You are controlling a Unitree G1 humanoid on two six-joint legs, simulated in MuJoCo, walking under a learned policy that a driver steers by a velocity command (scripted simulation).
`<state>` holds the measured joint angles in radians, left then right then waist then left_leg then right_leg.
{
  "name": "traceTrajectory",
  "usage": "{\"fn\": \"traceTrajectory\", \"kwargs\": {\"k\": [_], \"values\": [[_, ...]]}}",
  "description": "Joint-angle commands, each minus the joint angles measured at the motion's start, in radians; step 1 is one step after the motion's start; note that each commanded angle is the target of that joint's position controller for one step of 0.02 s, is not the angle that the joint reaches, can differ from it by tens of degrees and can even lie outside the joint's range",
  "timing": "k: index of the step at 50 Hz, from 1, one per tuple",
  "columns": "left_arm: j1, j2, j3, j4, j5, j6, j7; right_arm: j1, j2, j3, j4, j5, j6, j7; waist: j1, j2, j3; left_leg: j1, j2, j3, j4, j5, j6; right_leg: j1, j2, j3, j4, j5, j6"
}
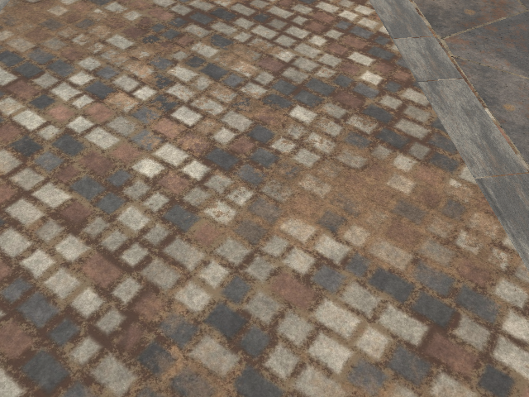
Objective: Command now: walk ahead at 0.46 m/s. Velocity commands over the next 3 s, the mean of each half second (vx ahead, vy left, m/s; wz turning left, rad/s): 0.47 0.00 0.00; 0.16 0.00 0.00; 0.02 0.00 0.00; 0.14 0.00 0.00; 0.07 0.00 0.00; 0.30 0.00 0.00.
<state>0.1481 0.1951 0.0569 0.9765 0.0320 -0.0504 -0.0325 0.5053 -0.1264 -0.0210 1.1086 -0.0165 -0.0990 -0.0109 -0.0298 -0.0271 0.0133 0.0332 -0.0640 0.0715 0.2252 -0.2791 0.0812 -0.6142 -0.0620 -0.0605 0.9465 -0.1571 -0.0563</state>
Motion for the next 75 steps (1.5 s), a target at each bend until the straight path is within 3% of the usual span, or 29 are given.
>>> {"fn": "traceTrajectory", "kwargs": {"k": [1, 6, 8, 9, 10, 11, 12, 13, 14, 16, 19, 22, 27, 30, 33, 34, 35, 36, 37, 38, 39, 40, 43, 47, 52, 54, 56, 62, 75], "values": [[-0.135, -0.006, -0.014, -0.09, -0.01, -0.002, -0.005, 0.055, -0.108, -0.007, -0.02, 0.001, -0.014, -0.005, 0.002, 0.111, 0.14, -0.077, 0.227, -0.111, -0.086, 0.552, 0.085, -0.05, 0.029, -0.055, -0.187, 0.087, 0.006], [-0.148, 0.039, -0.006, -0.114, -0.017, -0.006, 0.009, 0.048, -0.15, -0.014, -0.008, 0.001, -0.023, -0.012, 0.035, 0.126, 0.104, 0.0, 0.264, -0.073, 0.005, 0.881, 0.075, 0.148, 0.09, -0.086, -0.356, 0.091, -0.067], [0.049, 0.08, 0.018, -0.054, -0.016, -0.018, 0.023, 0.022, -0.176, -0.023, -0.01, -0.005, -0.018, -0.017, 0.121, 0.127, -0.005, 0.043, 0.262, -0.052, 0.249, 1.058, 0.06, 0.335, 0.136, -0.082, -0.385, 0.033, -0.106], [0.203, 0.102, 0.033, -0.003, -0.008, -0.025, 0.032, 0.007, -0.182, -0.025, -0.013, -0.001, -0.012, -0.015, 0.187, 0.108, -0.079, -0.026, 0.236, -0.034, 0.45, 0.964, 0.049, 0.523, 0.124, -0.064, -0.451, 0.055, -0.126], [0.35, 0.177, 0.056, 0.026, 0.018, -0.029, 0.04, 0.023, -0.145, -0.016, -0.035, 0.005, -0.009, -0.008, 0.224, 0.023, -0.182, -0.213, 0.187, -0.006, 0.749, 0.616, 0.042, 0.744, -0.079, 0.16, -0.473, -0.116, -0.169], [0.358, 0.243, 0.07, 0.019, 0.029, -0.025, 0.032, 0.155, -0.025, -0.001, -0.046, 0.038, -0.003, 0.007, 0.136, -0.188, -0.29, -0.56, -0.013, -0.013, 1.154, -0.24, 0.01, 0.963, -0.372, 0.712, -0.603, -0.205, -0.335], [0.261, 0.202, 0.063, 0.009, -0.012, -0.015, 0.023, 0.046, -0.13, -0.026, -0.06, 0.016, 0.002, 0.007, 0.128, -0.039, -0.223, -0.658, 0.031, -0.133, 1.204, -0.171, 0.032, 0.862, -0.319, 0.765, -0.711, -0.367, -0.308], [0.147, 0.142, 0.044, -0.01, -0.024, -0.018, 0.022, -0.068, -0.145, -0.032, -0.103, 0.008, -0.001, 0.011, 0.093, -0.016, -0.064, -0.692, 0.086, -0.125, 1.151, -0.062, 0.037, 0.702, -0.292, 0.592, -0.74, -0.355, -0.265], [0.104, 0.088, 0.03, -0.01, -0.02, -0.029, 0.018, -0.11, -0.133, -0.033, -0.112, 0.003, -0.005, 0.012, 0.067, 0.04, -0.002, -0.649, 0.118, -0.122, 1.089, -0.003, 0.037, 0.578, -0.251, 0.488, -0.772, -0.214, -0.234], [0.125, 0.029, 0.008, 0.021, -0.018, -0.045, 0.028, -0.076, -0.091, -0.031, -0.1, -0.02, 0.018, 0.019, 0.005, 0.027, 0.024, -0.538, 0.153, -0.121, 0.996, 0.015, 0.017, 0.442, -0.176, 0.323, -0.792, -0.025, -0.182], [0.202, 0.056, 0.005, 0.052, -0.019, -0.064, 0.036, -0.107, -0.073, -0.032, -0.116, -0.025, 0.046, 0.03, -0.015, 0.005, 0.042, -0.549, 0.165, -0.091, 0.908, 0.033, -0.01, 0.415, -0.143, 0.222, -0.812, 0.116, -0.175], [0.258, 0.081, 0.005, 0.058, -0.02, -0.064, 0.034, -0.261, -0.096, -0.034, -0.173, -0.022, 0.058, 0.037, 0.009, -0.006, 0.083, -0.664, 0.187, -0.059, 0.786, 0.144, -0.036, 0.446, -0.123, 0.174, -0.849, 0.143, -0.164], [0.339, 0.064, -0.016, 0.081, -0.021, -0.061, 0.038, -0.399, -0.063, -0.013, -0.206, 0.001, 0.05, 0.028, 0.048, -0.038, 0.068, -0.554, 0.11, 0.034, 0.487, 0.281, -0.048, 0.494, -0.063, 0.021, -0.734, 0.71, -0.086], [0.372, 0.064, -0.023, 0.1, -0.014, -0.052, 0.048, -0.419, -0.077, -0.01, -0.201, 0.002, 0.044, 0.016, 0.065, -0.074, 0.046, -0.516, 0.075, 0.038, 0.408, 0.29, -0.029, 0.586, -0.077, 0.022, -0.666, 0.763, -0.081], [0.329, 0.077, -0.02, 0.099, -0.008, -0.048, 0.061, -0.299, -0.12, -0.024, -0.155, -0.006, 0.026, 0.0, 0.009, -0.084, 0.009, -0.389, 0.036, 0.017, 0.313, 0.211, 0.011, 0.645, -0.104, 0.054, -0.514, 0.843, -0.085], [0.306, 0.085, -0.017, 0.099, -0.018, -0.045, 0.062, -0.205, -0.128, -0.031, -0.121, -0.013, 0.012, -0.005, -0.043, -0.05, -0.018, -0.288, 0.034, 0.015, 0.19, 0.31, 0.024, 0.645, -0.084, 0.043, -0.391, 0.786, -0.068], [0.322, 0.077, -0.021, 0.092, -0.03, -0.048, 0.064, -0.11, -0.174, -0.042, -0.091, -0.029, -0.004, -0.01, -0.063, 0.002, -0.088, -0.103, 0.136, -0.062, 0.187, 0.655, 0.041, 0.545, -0.047, 0.032, -0.241, 0.563, -0.041], [0.432, 0.005, -0.036, 0.088, -0.062, -0.042, 0.07, -0.023, -0.242, -0.056, -0.084, -0.042, -0.007, -0.009, -0.037, 0.157, -0.243, 0.157, 0.419, -0.296, 0.299, 1.216, 0.171, 0.356, 0.056, -0.023, 0.053, -0.058, -0.009], [0.516, 0.002, -0.028, 0.125, -0.078, -0.02, 0.07, -0.044, -0.206, -0.045, -0.086, 0.003, 0.007, -0.001, -0.014, 0.201, -0.368, 0.194, 0.514, -0.455, 0.27, 1.317, 0.307, 0.287, 0.133, 0.055, 0.21, -0.491, 0.008], [0.449, 0.038, -0.017, 0.124, -0.039, -0.002, 0.069, -0.131, -0.173, -0.037, -0.109, 0.023, 0.019, 0.002, 0.004, 0.112, -0.27, 0.053, 0.468, -0.399, 0.196, 1.059, 0.295, 0.259, 0.095, 0.106, 0.235, -0.464, 0.016], [0.353, 0.027, -0.016, 0.103, -0.009, 0.006, 0.063, -0.214, -0.132, -0.024, -0.12, 0.019, 0.026, -0.002, 0.016, 0.089, -0.135, -0.081, 0.417, -0.348, 0.129, 0.837, 0.255, 0.226, 0.076, 0.106, 0.211, -0.419, 0.021], [0.307, 0.01, -0.015, 0.097, 0.002, 0.014, 0.058, -0.254, -0.097, -0.01, -0.121, 0.012, 0.03, -0.01, 0.039, 0.067, -0.055, -0.194, 0.369, -0.285, 0.075, 0.725, 0.208, 0.247, 0.047, 0.113, 0.138, -0.367, 0.029], [0.34, -0.035, -0.026, 0.125, 0.001, 0.049, 0.054, -0.262, -0.094, 0.001, -0.105, -0.004, 0.033, -0.022, 0.086, 0.093, -0.046, -0.321, 0.275, -0.165, 0.038, 0.606, 0.133, 0.388, 0.047, 0.075, -0.043, -0.292, 0.049], [0.279, -0.02, -0.032, 0.127, -0.01, 0.077, 0.072, -0.231, -0.136, -0.004, -0.092, -0.006, 0.039, -0.017, 0.064, 0.125, -0.051, -0.326, 0.263, -0.185, -0.005, 0.236, 0.113, 0.411, 0.048, 0.053, -0.231, -0.256, 0.052], [0.257, -0.014, -0.044, 0.138, -0.004, 0.067, 0.069, -0.228, -0.136, -0.009, -0.081, 0.012, 0.077, -0.017, 0.066, 0.087, 0.042, -0.459, 0.235, -0.217, -0.056, -0.245, 0.025, 0.521, 0.024, 0.058, -0.497, -0.077, 0.027], [0.24, 0.027, -0.043, 0.133, -0.008, 0.049, 0.071, -0.184, -0.113, -0.011, -0.075, 0.02, 0.087, -0.015, 0.021, -0.004, 0.107, -0.415, 0.164, -0.168, -0.026, -0.162, -0.027, 0.405, -0.038, 0.152, -0.591, -0.155, 0.008], [0.22, -0.002, -0.051, 0.138, -0.022, 0.031, 0.07, -0.165, -0.091, -0.007, -0.059, 0.011, 0.088, -0.012, 0.004, -0.064, 0.093, -0.232, 0.142, -0.128, 0.064, 0.02, -0.027, 0.284, -0.046, 0.17, -0.659, -0.196, 0.015], [0.236, -0.005, -0.053, 0.14, -0.025, 0.018, 0.075, -0.15, -0.085, -0.001, -0.026, 0.008, 0.079, -0.013, 0.006, 0.004, 0.064, -0.198, 0.153, -0.126, 0.086, 0.1, -0.026, 0.346, -0.038, 0.155, -0.662, -0.095, 0.01], [0.271, -0.014, -0.058, 0.155, -0.024, 0.019, 0.076, -0.127, -0.067, 0.011, 0.022, 0.009, 0.079, -0.024, 0.019, 0.022, 0.067, -0.199, 0.16, -0.122, 0.102, 0.172, -0.035, 0.402, -0.036, 0.142, -0.651, -0.01, 0.001]]}}
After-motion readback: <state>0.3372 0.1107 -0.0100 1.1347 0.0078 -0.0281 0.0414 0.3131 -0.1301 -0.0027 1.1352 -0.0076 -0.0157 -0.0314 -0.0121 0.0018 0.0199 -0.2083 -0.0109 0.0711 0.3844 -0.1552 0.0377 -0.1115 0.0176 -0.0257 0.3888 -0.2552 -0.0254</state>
